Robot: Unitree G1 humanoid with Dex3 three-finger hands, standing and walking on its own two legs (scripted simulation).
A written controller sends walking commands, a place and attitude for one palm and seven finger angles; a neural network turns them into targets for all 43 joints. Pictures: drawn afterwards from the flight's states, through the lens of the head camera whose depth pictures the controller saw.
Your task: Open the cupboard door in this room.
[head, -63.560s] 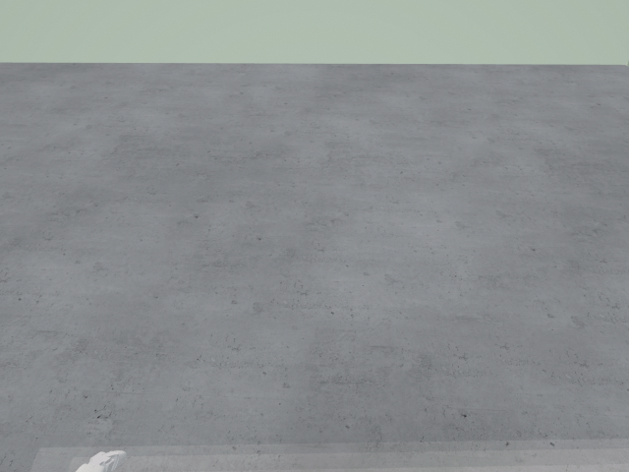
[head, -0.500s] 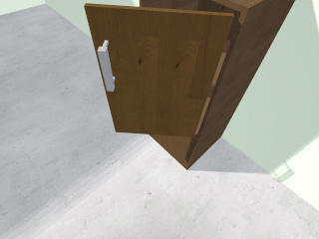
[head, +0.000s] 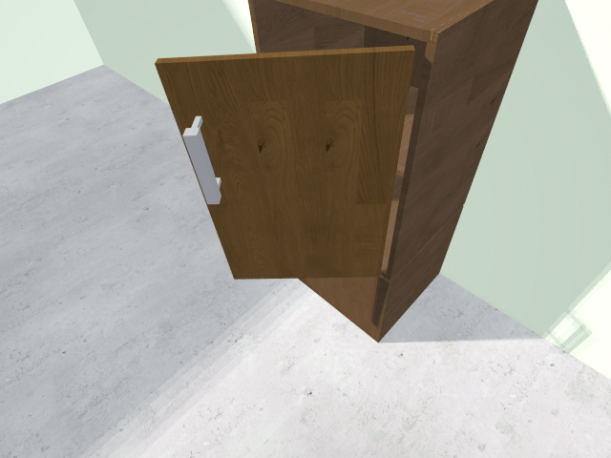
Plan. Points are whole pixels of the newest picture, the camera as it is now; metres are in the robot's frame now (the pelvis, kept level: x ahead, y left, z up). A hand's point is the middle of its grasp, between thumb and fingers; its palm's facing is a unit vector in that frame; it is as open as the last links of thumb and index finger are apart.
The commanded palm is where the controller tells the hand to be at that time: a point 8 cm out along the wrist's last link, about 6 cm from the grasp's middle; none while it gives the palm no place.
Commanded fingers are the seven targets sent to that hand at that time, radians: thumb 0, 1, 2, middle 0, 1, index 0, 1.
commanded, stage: look again from close up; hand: left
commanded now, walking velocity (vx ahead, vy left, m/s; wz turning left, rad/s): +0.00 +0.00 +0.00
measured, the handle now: (206, 161) +0.58 +0.22 +0.07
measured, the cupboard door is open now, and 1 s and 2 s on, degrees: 43 43 43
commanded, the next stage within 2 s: raise the hand with hooked fingers in 0.48 s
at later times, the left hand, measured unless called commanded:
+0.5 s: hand out of the picture +0.03 +0.14 -0.16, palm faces +0.03 -0.97 -0.24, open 7.3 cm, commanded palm none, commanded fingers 0.00 0.90 0.90 -0.20 -0.30 -0.20 -0.30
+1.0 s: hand (192, 442) +0.15 +0.16 -0.04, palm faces +0.08 -1.00 +0.03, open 8.6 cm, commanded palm +0.13 +0.22 -0.03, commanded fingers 0.00 0.39 0.68 -0.24 -0.63 -0.24 -0.63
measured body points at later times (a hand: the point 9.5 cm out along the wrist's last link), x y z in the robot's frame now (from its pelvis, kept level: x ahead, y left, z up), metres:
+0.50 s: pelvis +0.01 -0.05 +0.00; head +0.02 -0.07 +0.45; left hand +0.03 +0.19 -0.14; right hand +0.00 -0.26 -0.17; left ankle -0.02 +0.09 -0.74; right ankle +0.03 -0.14 -0.74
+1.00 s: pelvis -0.02 -0.04 -0.07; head +0.01 -0.03 +0.38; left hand +0.14 +0.22 -0.04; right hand +0.24 -0.28 -0.08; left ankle -0.02 +0.10 -0.74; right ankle +0.03 -0.14 -0.74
